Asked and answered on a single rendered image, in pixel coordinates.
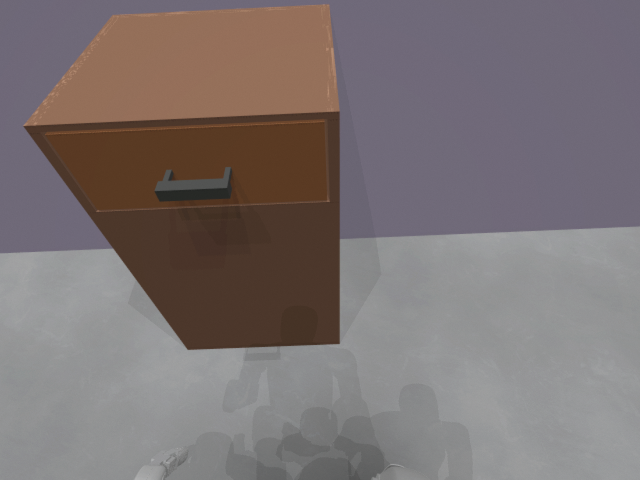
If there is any drawer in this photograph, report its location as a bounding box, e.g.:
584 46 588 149
45 119 327 210

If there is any handle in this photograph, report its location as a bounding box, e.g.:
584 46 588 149
154 167 232 202

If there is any robot right shin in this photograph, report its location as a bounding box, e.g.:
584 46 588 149
383 464 404 472

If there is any robot left hand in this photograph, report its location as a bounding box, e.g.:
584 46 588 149
134 447 188 480

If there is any cabinet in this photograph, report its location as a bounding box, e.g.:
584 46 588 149
24 4 340 350

